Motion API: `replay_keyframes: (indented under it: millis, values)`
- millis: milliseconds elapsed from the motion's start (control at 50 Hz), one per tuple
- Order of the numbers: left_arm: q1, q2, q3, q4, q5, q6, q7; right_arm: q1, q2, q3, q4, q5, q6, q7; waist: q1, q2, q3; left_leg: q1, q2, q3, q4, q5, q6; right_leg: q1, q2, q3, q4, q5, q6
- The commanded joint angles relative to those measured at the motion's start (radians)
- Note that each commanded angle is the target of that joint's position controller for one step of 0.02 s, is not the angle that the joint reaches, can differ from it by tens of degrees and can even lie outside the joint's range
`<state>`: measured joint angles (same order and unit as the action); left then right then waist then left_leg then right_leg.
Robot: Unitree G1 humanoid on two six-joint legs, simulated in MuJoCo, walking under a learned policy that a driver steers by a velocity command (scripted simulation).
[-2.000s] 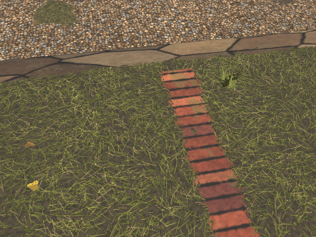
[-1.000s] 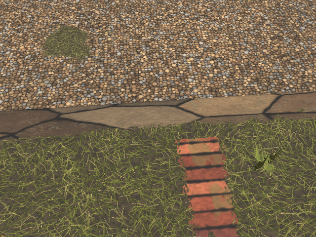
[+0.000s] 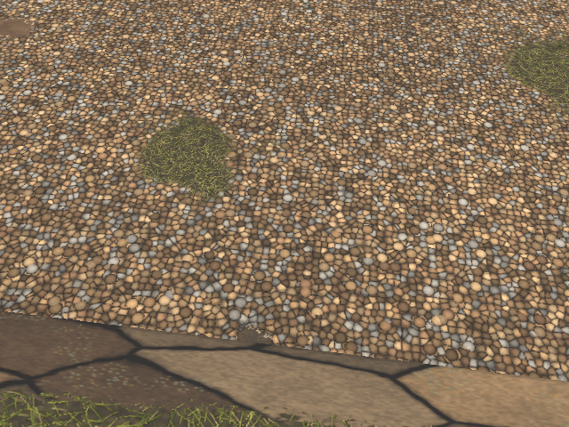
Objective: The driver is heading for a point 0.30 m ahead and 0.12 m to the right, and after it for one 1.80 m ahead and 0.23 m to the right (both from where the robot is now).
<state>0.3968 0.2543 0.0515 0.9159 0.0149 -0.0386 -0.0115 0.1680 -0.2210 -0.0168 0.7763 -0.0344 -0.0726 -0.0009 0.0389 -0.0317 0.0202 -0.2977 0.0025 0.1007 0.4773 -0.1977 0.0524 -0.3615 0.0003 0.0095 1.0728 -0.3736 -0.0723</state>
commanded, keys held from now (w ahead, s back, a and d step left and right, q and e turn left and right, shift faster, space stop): w+e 0.52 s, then w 0.02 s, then w+q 0.46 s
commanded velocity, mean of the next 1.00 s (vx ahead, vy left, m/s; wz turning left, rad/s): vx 0.50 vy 0.00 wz -0.23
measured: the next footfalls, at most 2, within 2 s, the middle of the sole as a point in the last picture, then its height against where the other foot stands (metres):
right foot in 0.40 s outside the picture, level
left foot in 0.94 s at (330, 402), level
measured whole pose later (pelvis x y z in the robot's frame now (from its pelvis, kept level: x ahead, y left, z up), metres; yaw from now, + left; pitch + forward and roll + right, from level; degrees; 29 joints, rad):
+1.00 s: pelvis +0.48 -0.12 -0.02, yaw -12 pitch -1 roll -1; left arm 0.31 0.27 0.04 0.87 0.04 -0.03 0.03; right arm 0.27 -0.27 -0.05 0.79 -0.01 -0.02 0.02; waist -0.01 -0.01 0.04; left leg -0.33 -0.11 0.04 0.64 -0.32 0.14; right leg -0.18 0.08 -0.06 1.01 -0.46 -0.06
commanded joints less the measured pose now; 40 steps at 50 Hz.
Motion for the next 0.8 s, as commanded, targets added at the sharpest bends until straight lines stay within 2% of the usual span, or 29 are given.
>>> replay_keyframes:
  millis: [20, 80, 140, 180, 220, 300, 340, 360, 380, 400, 420, 440, 460, 480, 500, 520, 540, 580, 640, 680, 700, 720, 740, 780, 800]
  values:
    - [0.004, 0.054, 0.022, -0.064, 0.017, 0.019, -0.013, 0.109, -0.089, -0.028, -0.007, 0.010, -0.021, -0.011, -0.038, 0.142, -0.005, 0.184, 0.275, -0.252, -0.300, 0.087, 0.090, -0.228, -0.073, 0.035, 0.068, 0.074, 0.012]
    - [-0.065, 0.030, 0.021, -0.097, 0.018, 0.037, -0.023, 0.151, -0.106, -0.038, 0.018, 0.021, -0.039, -0.015, -0.025, 0.111, 0.008, 0.197, 0.271, -0.145, -0.318, 0.225, 0.098, -0.293, -0.084, 0.025, 0.057, 0.157, 0.028]
    - [-0.165, 0.021, 0.017, -0.140, 0.021, 0.044, -0.032, 0.198, -0.101, -0.040, 0.045, 0.017, -0.036, -0.018, -0.035, 0.107, 0.037, 0.218, 0.262, -0.060, -0.321, 0.279, 0.103, -0.364, -0.091, 0.012, -0.027, 0.253, 0.040]
    - [-0.234, 0.008, 0.007, -0.168, 0.020, 0.042, -0.039, 0.207, -0.102, -0.040, 0.056, 0.015, -0.033, -0.017, -0.044, 0.108, 0.056, 0.212, 0.245, 0.000, -0.316, 0.294, 0.094, -0.346, -0.086, -0.015, -0.145, 0.326, 0.038]
    - [-0.306, 0.001, -0.002, -0.199, 0.020, 0.038, -0.050, 0.225, -0.122, -0.045, 0.066, 0.016, -0.030, -0.018, -0.061, 0.108, 0.070, 0.214, 0.251, 0.041, -0.307, 0.310, 0.089, -0.307, -0.077, -0.055, -0.258, 0.371, 0.021]
    - [-0.392, 0.018, -0.004, -0.250, 0.026, 0.039, -0.058, 0.277, -0.153, -0.053, 0.094, 0.013, -0.013, -0.023, -0.084, 0.106, 0.092, 0.314, 0.283, 0.093, -0.256, 0.421, 0.079, -0.267, -0.051, -0.123, -0.379, 0.281, -0.031]
    - [-0.372, 0.030, 0.002, -0.255, 0.026, 0.040, -0.052, 0.276, -0.180, -0.058, 0.101, 0.014, -0.001, -0.028, -0.065, 0.118, 0.063, 0.361, 0.287, 0.134, -0.148, 0.697, 0.067, -0.183, 0.000, -0.162, -0.411, 0.172, -0.066]
    - [-0.322, 0.042, 0.010, -0.245, 0.027, 0.038, -0.046, 0.272, -0.202, -0.064, 0.103, 0.013, 0.008, -0.032, -0.041, 0.131, 0.023, 0.375, 0.287, 0.152, -0.046, 0.854, 0.059, -0.106, 0.039, -0.178, -0.420, 0.112, -0.086]
    - [-0.218, 0.062, 0.022, -0.217, 0.027, 0.033, -0.039, 0.268, -0.218, -0.068, 0.104, 0.014, 0.019, -0.033, 0.005, 0.130, -0.040, 0.362, 0.283, 0.163, 0.116, 0.910, 0.052, 0.015, 0.080, -0.174, -0.450, 0.086, -0.112]
    - [-0.052, 0.093, 0.042, -0.161, 0.032, 0.024, -0.024, 0.253, -0.219, -0.068, 0.094, 0.019, 0.026, -0.031, 0.082, 0.081, -0.136, 0.259, 0.259, 0.182, 0.356, 0.782, 0.023, 0.244, 0.104, -0.144, -0.544, 0.132, -0.143]
    - [0.055, 0.193, 0.072, -0.136, 0.037, 0.020, -0.006, 0.267, -0.153, -0.052, 0.058, 0.014, 0.024, -0.027, 0.103, -0.049, -0.231, 0.012, 0.211, 0.168, 0.662, 0.256, -0.009, 0.489, -0.117, 0.155, -0.588, 0.018, -0.193]
    - [-0.002, 0.295, 0.091, -0.169, 0.006, 0.031, -0.004, 0.246, -0.104, -0.046, -0.029, 0.022, 0.017, -0.007, 0.045, -0.231, -0.307, -0.380, -0.013, 0.033, 0.972, -0.364, -0.073, 0.691, -0.352, 0.740, -0.768, 0.001, -0.342]
    - [0.020, 0.262, 0.090, -0.169, -0.011, 0.045, 0.003, 0.121, -0.178, -0.058, -0.057, 0.013, 0.006, -0.004, 0.099, -0.051, -0.230, -0.498, 0.032, -0.115, 0.973, -0.278, -0.070, 0.651, -0.342, 0.675, -0.816, 0.088, -0.337]
    - [-0.017, 0.216, 0.076, -0.152, -0.012, 0.045, 0.014, 0.091, -0.160, -0.052, -0.068, 0.027, -0.009, -0.001, 0.064, -0.031, -0.110, -0.515, 0.072, -0.115, 0.934, -0.197, -0.063, 0.540, -0.320, 0.531, -0.804, 0.194, -0.317]
    - [-0.052, 0.160, 0.061, -0.144, -0.013, 0.038, 0.016, 0.115, -0.154, -0.050, -0.049, 0.025, -0.014, -0.004, 0.006, 0.042, -0.033, -0.441, 0.109, -0.119, 0.821, -0.145, -0.061, 0.392, -0.265, 0.428, -0.810, 0.329, -0.268]
    - [-0.091, 0.137, 0.053, -0.149, -0.014, 0.028, 0.020, 0.127, -0.145, -0.050, -0.044, 0.008, -0.003, -0.004, -0.035, 0.051, -0.013, -0.363, 0.130, -0.129, 0.751, -0.137, -0.068, 0.294, -0.208, 0.353, -0.818, 0.402, -0.234]
    - [-0.124, 0.113, 0.043, -0.157, -0.012, 0.018, 0.021, 0.169, -0.134, -0.047, -0.026, -0.005, 0.017, 0.000, -0.067, 0.046, -0.023, -0.293, 0.138, -0.130, 0.705, -0.122, -0.075, 0.237, -0.171, 0.288, -0.833, 0.442, -0.214]
    - [-0.103, 0.097, 0.032, -0.143, -0.012, -0.011, 0.012, 0.206, -0.112, -0.045, -0.005, -0.008, 0.050, 0.012, -0.085, 0.026, -0.040, -0.245, 0.126, -0.102, 0.642, -0.082, -0.078, 0.201, -0.139, 0.214, -0.858, 0.524, -0.201]
    - [-0.037, 0.119, 0.034, -0.112, -0.011, -0.024, 0.005, 0.115, -0.098, -0.041, -0.022, 0.007, 0.064, 0.019, -0.056, 0.000, 0.016, -0.290, 0.132, -0.086, 0.509, 0.051, -0.066, 0.189, -0.125, 0.148, -0.903, 0.570, -0.157]
    - [-0.004, 0.118, 0.029, -0.100, -0.015, -0.025, 0.008, 0.018, -0.106, -0.042, -0.046, 0.006, 0.062, 0.024, -0.023, 0.007, 0.047, -0.326, 0.118, -0.089, 0.398, 0.142, -0.052, 0.225, -0.119, 0.116, -0.908, 0.639, -0.107]
    - [0.005, 0.124, 0.027, -0.094, -0.015, -0.027, 0.010, 0.000, -0.097, -0.040, -0.050, 0.009, 0.060, 0.028, -0.017, -0.009, 0.040, -0.325, 0.105, -0.091, 0.358, 0.183, -0.042, 0.253, -0.118, 0.095, -0.906, 0.658, -0.090]
    - [0.028, 0.130, 0.029, -0.083, -0.010, -0.028, 0.012, 0.003, -0.088, -0.034, -0.040, 0.006, 0.065, 0.031, -0.006, -0.028, 0.025, -0.311, 0.085, -0.084, 0.391, 0.213, -0.035, 0.280, -0.128, 0.068, -0.892, 0.728, -0.084]
    - [0.034, 0.125, 0.025, -0.080, -0.006, -0.030, 0.014, -0.007, -0.089, -0.034, -0.045, 0.013, 0.065, 0.033, -0.007, -0.020, 0.025, -0.300, 0.067, -0.101, 0.372, 0.220, -0.029, 0.284, -0.128, 0.043, -0.890, 0.729, -0.076]
    - [0.036, 0.125, 0.022, -0.072, 0.002, -0.032, 0.019, -0.040, -0.103, -0.035, -0.052, 0.019, 0.066, 0.035, 0.000, -0.019, 0.056, -0.308, 0.036, -0.118, 0.338, 0.211, -0.014, 0.318, -0.148, 0.020, -0.898, 0.725, -0.066]
    - [-0.003, 0.131, 0.021, -0.090, 0.013, -0.038, 0.020, -0.026, -0.127, -0.044, -0.043, 0.015, 0.064, 0.037, -0.015, -0.014, 0.042, -0.229, 0.001, -0.061, 0.366, 0.272, -0.004, 0.273, -0.135, -0.020, -0.892, 0.739, -0.064]
Over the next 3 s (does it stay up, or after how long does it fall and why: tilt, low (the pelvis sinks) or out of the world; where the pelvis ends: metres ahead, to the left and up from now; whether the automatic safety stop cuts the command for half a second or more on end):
stays up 1.55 -0.24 -0.18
